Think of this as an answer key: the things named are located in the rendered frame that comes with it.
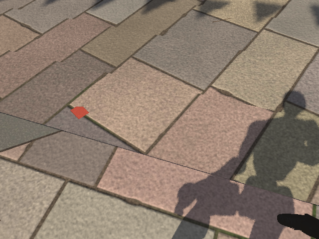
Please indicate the right robot hand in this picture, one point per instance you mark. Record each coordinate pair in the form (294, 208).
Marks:
(305, 223)

